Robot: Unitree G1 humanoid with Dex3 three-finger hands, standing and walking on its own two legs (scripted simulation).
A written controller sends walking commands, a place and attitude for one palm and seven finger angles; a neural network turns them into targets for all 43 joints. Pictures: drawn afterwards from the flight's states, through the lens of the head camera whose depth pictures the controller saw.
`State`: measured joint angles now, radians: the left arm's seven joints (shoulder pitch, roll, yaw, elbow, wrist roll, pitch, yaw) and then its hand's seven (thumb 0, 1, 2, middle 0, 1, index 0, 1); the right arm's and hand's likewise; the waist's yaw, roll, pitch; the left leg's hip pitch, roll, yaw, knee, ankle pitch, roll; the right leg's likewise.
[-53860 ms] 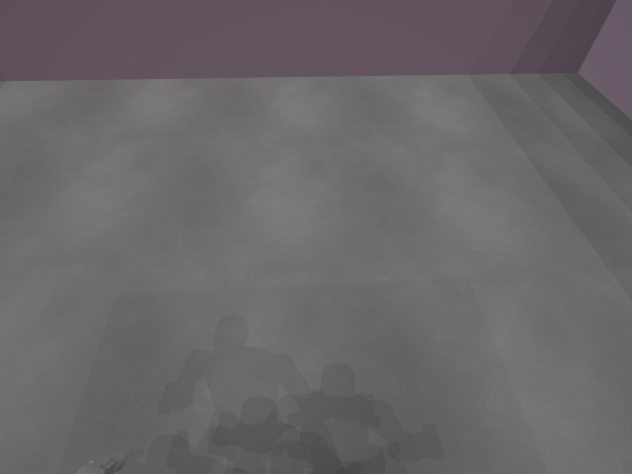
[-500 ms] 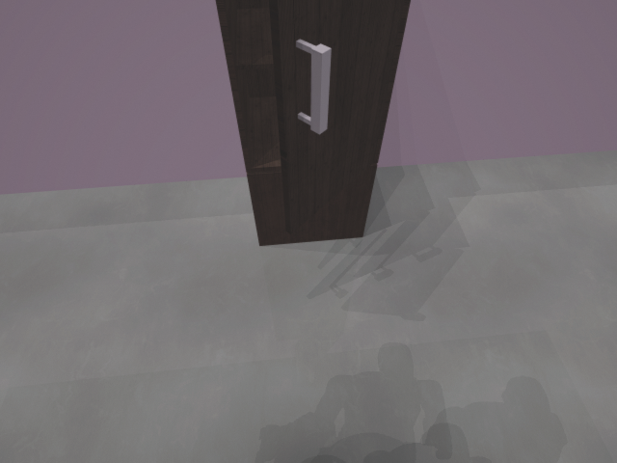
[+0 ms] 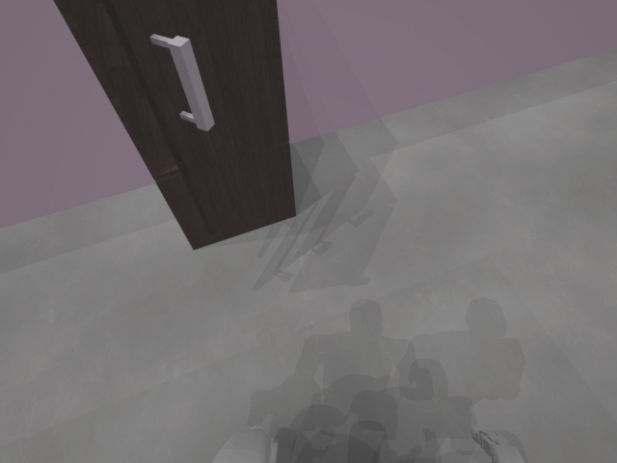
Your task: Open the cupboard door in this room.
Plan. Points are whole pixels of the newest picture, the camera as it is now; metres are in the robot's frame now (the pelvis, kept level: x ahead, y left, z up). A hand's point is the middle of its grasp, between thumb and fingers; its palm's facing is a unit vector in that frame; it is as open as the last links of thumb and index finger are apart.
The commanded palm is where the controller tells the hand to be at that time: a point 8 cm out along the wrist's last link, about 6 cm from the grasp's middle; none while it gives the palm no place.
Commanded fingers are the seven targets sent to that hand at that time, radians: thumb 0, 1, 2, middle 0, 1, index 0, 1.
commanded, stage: walk to a spot facing it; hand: left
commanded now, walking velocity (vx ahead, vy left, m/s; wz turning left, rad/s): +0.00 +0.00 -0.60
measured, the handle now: (183, 84) +0.64 +0.27 +0.08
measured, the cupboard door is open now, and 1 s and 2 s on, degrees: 42 42 42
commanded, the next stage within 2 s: none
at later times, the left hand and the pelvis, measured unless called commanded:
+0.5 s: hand (213, 401) +0.20 +0.18 -0.17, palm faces -0.32 -0.90 -0.29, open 7.4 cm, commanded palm none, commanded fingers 0.00 0.90 0.90 -0.20 -0.30 -0.20 -0.30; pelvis +0.02 +0.00 -0.02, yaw -18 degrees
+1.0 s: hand (265, 354) +0.28 +0.11 -0.18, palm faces -0.57 -0.81 -0.16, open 7.4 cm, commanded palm none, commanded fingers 0.00 0.90 0.90 -0.20 -0.30 -0.20 -0.30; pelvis +0.12 -0.02 +0.00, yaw -36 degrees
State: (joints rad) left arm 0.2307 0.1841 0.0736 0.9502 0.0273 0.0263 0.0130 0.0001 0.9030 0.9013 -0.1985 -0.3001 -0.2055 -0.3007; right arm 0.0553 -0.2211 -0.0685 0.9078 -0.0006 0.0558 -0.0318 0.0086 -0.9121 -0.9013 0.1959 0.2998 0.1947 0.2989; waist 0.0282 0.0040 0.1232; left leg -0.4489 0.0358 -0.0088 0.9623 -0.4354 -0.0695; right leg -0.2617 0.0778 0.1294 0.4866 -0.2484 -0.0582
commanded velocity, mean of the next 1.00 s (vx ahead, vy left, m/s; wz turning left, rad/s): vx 0.15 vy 0.00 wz -0.60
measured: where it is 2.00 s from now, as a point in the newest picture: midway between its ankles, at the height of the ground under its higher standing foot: (451, 377)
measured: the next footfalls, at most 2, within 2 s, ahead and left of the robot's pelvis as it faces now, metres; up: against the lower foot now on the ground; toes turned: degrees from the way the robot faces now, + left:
left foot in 0.14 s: +0.05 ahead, +0.16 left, +0.00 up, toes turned -5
right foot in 0.48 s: +0.02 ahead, -0.12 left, +0.00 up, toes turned -22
